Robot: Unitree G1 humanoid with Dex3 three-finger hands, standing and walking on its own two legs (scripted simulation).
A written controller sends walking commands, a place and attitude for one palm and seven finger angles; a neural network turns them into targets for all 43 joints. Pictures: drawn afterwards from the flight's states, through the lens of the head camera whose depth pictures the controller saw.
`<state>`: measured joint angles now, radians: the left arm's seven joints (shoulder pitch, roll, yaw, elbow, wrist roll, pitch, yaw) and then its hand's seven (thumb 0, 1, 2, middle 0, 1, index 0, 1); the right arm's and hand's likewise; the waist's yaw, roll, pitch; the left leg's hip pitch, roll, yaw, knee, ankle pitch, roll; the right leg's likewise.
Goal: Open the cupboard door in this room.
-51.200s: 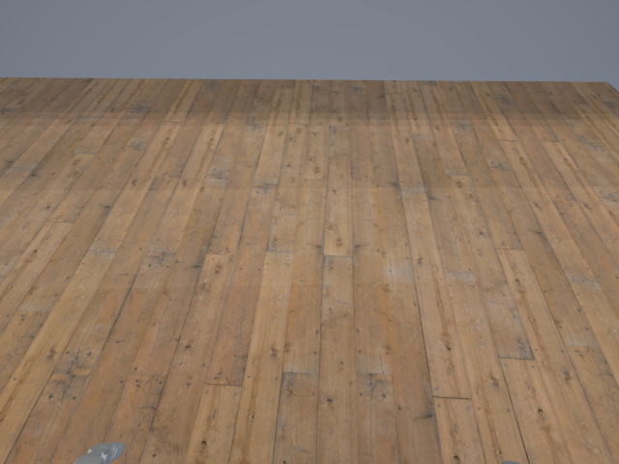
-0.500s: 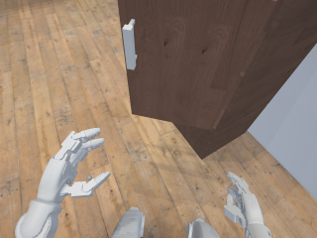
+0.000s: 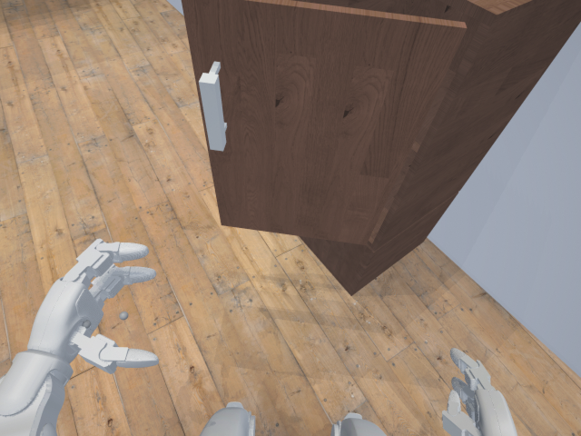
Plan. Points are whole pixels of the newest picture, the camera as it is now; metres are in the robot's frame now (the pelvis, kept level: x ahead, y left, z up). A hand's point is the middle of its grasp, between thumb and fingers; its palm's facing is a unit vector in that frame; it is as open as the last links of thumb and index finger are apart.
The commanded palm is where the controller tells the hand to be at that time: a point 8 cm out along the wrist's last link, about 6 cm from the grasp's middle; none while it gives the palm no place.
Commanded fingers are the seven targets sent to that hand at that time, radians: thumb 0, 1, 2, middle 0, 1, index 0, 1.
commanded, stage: raise the hand with hooked fingers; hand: left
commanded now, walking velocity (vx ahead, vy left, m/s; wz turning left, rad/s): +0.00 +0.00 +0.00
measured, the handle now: (217, 107) +0.62 +0.17 +0.07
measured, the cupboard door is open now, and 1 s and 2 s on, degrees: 46 46 46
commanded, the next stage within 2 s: move the hooked fingers beside the handle in 0.94 s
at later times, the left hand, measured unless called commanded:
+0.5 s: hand (82, 250) +0.31 +0.27 +0.09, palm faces -0.03 -1.00 -0.06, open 14.0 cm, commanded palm +0.28 +0.31 +0.09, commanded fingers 0.00 -0.50 0.30 -0.30 -1.20 -0.30 -1.20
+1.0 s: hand (98, 261) +0.30 +0.25 +0.09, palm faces -0.04 -1.00 -0.04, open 14.0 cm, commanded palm +0.27 +0.30 +0.09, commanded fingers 0.00 -0.50 0.30 -0.30 -1.20 -0.30 -1.20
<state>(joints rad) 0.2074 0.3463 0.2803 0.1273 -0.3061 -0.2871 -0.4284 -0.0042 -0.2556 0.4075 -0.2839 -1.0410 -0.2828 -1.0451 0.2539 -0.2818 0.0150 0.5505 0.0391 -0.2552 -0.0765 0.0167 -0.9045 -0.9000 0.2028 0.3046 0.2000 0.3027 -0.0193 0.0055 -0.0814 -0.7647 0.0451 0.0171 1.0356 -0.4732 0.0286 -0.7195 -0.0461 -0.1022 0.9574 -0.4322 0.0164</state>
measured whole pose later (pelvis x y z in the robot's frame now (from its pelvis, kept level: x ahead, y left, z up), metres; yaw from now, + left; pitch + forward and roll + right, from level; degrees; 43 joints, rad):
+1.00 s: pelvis +0.01 -0.02 +0.02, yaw +0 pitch +10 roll -2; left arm -0.04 0.43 0.46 0.47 -0.37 -0.28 -0.61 -0.01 -0.50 0.30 -0.30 -1.20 -0.30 -1.20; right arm 0.28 -0.28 0.04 0.56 0.04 -0.20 -0.07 0.01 -0.90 -0.90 0.20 0.30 0.20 0.30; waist -0.01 0.03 -0.07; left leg -0.64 0.06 0.02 0.89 -0.42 0.00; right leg -0.62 -0.02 -0.10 0.85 -0.40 -0.01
